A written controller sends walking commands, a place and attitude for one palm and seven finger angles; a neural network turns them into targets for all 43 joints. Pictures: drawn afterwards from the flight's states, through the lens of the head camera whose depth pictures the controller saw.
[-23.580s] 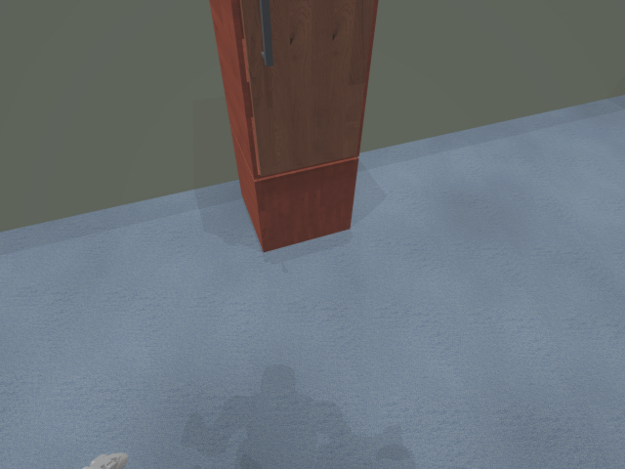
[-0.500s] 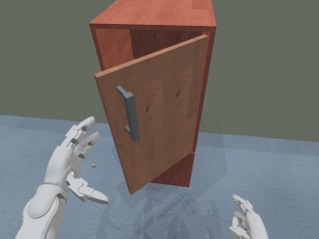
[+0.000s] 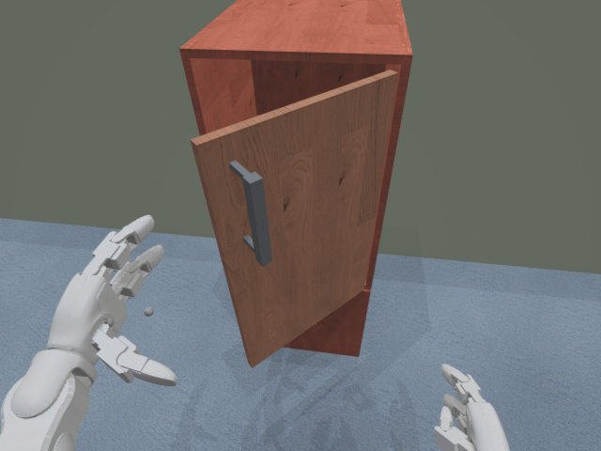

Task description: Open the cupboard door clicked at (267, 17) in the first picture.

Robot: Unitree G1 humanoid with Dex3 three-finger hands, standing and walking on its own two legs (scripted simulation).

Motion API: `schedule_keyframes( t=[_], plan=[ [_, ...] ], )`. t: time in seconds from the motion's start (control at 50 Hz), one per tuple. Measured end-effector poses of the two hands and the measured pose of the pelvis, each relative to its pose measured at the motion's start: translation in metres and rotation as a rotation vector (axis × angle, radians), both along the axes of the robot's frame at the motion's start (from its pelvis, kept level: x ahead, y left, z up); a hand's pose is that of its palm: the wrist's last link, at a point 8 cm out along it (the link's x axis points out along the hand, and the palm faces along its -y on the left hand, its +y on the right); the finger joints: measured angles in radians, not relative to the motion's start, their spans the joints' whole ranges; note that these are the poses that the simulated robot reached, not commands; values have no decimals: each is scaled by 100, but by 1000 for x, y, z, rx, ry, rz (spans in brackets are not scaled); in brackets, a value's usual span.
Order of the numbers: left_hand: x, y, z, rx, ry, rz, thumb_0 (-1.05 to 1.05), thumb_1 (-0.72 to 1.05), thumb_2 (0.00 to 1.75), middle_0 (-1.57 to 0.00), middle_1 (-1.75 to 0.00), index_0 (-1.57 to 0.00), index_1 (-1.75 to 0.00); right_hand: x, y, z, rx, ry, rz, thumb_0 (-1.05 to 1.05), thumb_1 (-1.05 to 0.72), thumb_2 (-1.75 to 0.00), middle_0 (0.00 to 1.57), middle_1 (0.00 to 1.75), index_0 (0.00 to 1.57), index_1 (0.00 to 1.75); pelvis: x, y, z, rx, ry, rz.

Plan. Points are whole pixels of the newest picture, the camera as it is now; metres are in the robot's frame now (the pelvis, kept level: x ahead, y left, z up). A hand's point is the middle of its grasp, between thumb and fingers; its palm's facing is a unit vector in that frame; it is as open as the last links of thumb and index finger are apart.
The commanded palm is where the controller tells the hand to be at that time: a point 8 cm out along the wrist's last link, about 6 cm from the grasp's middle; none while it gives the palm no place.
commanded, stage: draw the hand back to the body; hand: left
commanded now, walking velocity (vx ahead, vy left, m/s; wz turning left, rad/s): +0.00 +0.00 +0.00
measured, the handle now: (251, 215) +0.39 +0.12 +0.13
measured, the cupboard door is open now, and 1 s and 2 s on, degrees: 46 46 46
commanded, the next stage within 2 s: step back with the hand held close in 1.08 s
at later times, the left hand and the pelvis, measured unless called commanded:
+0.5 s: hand (96, 298) +0.22 +0.26 +0.16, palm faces +0.40 -0.83 -0.39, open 11.5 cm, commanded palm +0.17 +0.30 +0.17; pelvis +0.02 +0.01 +0.01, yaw -1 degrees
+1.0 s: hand (74, 299) +0.21 +0.28 +0.16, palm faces +0.45 -0.80 -0.40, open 7.5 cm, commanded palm +0.16 +0.31 +0.17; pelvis +0.02 +0.01 +0.01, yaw -1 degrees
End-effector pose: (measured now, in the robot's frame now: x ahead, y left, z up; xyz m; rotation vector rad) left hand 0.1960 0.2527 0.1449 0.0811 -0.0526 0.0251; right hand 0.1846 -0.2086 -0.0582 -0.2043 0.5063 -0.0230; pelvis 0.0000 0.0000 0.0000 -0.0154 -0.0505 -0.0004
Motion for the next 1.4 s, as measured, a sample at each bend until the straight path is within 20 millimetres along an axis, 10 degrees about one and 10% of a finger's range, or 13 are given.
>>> schedule_keyframes(
  t=[0.24, 0.84, 1.4],
  plan=[
    [-23, 22, 7, 246, -41, 310, -1, -19, 43, -16, -30, -17, -30, -6, 5, -7, -34, 94, 5, 1, -90, -90, 20, 30, 21, 30, 5, 6, 7, -3, -16, -8],
    [-25, 64, 33, 383, -93, 455, 1, 79, 85, -20, -31, -21, -30, 17, 7, -9, -35, 163, -24, 1, -90, -90, 20, 30, 20, 30, 25, 14, 12, -7, -20, -17],
    [-25, 52, 45, 473, -147, 355, 1, 89, 89, -21, -31, -21, -30, -16, -9, -11, -29, 197, -99, 1, -90, -90, 21, 30, 21, 30, -1, 12, 9, -3, 43, -27]
  ],
)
